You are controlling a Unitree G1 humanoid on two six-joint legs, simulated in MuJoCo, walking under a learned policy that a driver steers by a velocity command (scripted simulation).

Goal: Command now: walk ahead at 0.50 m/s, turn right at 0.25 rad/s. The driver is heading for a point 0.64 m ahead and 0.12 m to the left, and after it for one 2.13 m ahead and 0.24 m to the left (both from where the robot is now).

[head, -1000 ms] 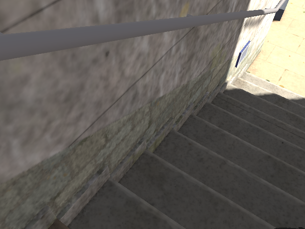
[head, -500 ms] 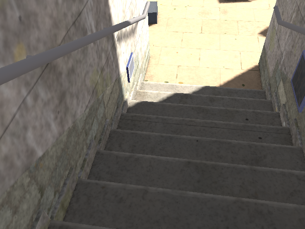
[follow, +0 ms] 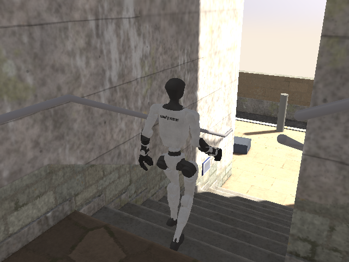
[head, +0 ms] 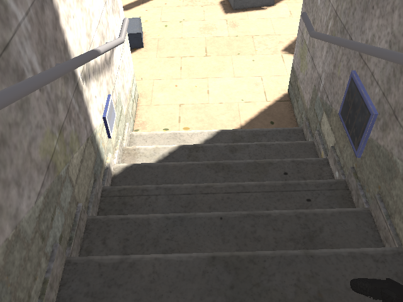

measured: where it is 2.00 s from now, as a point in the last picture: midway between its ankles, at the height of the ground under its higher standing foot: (207, 233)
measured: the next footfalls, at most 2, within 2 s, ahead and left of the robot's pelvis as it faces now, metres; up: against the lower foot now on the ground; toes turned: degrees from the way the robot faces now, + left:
right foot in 0.56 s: +0.47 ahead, -0.13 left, -0.15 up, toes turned +9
left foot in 1.16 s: +0.76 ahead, +0.21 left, -0.30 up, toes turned +24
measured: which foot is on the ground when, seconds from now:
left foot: down 0.00-0.54, up 0.56-1.00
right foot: down 0.00-0.02, up 0.04-0.54, down 0.56-1.00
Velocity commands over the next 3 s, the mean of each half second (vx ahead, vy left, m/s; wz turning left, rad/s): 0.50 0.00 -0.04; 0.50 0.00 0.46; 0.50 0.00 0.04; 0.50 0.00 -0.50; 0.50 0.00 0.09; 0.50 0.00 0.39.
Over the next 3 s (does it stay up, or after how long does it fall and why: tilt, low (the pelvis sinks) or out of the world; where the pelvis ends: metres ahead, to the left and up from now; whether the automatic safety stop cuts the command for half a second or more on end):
stays up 1.70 0.11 -0.80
